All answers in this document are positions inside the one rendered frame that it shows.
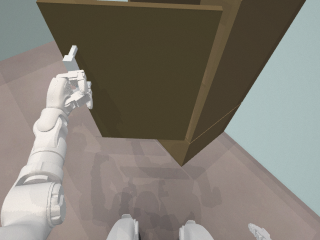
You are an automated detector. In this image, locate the left robot forearm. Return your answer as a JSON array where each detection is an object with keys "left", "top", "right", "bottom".
[{"left": 0, "top": 108, "right": 69, "bottom": 227}]

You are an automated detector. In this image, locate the robot left thigh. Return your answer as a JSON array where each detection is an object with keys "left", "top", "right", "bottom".
[{"left": 106, "top": 218, "right": 139, "bottom": 240}]

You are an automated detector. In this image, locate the robot thigh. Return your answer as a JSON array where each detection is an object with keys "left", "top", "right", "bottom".
[
  {"left": 179, "top": 223, "right": 214, "bottom": 240},
  {"left": 106, "top": 218, "right": 139, "bottom": 240}
]

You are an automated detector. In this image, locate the left robot hand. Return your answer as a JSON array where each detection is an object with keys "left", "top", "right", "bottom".
[{"left": 46, "top": 70, "right": 93, "bottom": 117}]

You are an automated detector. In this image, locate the robot right thigh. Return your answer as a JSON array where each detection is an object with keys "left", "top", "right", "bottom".
[{"left": 179, "top": 223, "right": 214, "bottom": 240}]

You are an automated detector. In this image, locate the robot left upper arm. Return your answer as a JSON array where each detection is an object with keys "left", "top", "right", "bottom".
[{"left": 0, "top": 182, "right": 67, "bottom": 240}]

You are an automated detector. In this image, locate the handle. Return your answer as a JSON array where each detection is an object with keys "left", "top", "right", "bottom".
[{"left": 62, "top": 45, "right": 92, "bottom": 88}]

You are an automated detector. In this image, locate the right robot hand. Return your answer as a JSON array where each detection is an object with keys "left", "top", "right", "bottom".
[{"left": 248, "top": 223, "right": 272, "bottom": 240}]

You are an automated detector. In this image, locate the cupboard door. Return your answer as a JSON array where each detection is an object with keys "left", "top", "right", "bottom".
[{"left": 36, "top": 0, "right": 223, "bottom": 141}]

